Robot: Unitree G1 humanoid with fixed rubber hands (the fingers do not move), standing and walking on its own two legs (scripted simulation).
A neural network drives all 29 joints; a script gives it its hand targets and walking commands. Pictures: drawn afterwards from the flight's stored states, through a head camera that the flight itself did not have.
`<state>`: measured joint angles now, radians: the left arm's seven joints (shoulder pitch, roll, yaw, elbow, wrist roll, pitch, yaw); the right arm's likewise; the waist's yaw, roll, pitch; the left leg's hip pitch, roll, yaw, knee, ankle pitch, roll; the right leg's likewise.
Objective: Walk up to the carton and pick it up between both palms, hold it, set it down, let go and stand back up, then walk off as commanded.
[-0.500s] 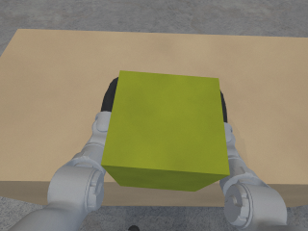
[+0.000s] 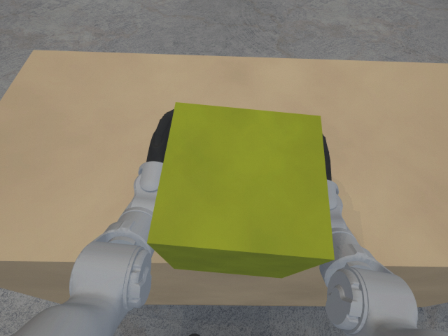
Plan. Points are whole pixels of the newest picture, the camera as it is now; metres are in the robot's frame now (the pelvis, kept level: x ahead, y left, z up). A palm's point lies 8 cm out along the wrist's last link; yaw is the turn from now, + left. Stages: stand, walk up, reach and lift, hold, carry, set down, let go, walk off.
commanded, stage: reach and lift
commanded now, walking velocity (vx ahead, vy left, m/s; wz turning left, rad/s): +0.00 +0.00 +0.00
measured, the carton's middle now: (236, 203) +0.34 +0.01 +0.04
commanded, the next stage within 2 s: none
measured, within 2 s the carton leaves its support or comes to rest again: neither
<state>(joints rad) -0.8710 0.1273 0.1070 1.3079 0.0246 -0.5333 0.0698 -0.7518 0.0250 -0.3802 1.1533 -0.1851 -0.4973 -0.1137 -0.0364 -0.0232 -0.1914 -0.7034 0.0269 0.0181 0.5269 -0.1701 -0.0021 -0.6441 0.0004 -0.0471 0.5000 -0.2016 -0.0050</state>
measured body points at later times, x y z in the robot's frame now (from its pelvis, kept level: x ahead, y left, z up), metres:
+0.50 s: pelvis +0.00 +0.00 +0.00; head +0.04 +0.02 +0.45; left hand +0.44 +0.15 +0.09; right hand +0.42 -0.14 +0.09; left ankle +0.03 +0.11 -0.73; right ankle +0.00 -0.12 -0.73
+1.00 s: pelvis -0.02 +0.00 +0.01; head -0.07 +0.01 +0.45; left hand +0.40 +0.14 +0.19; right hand +0.38 -0.15 +0.15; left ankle +0.03 +0.11 -0.73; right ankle +0.00 -0.12 -0.73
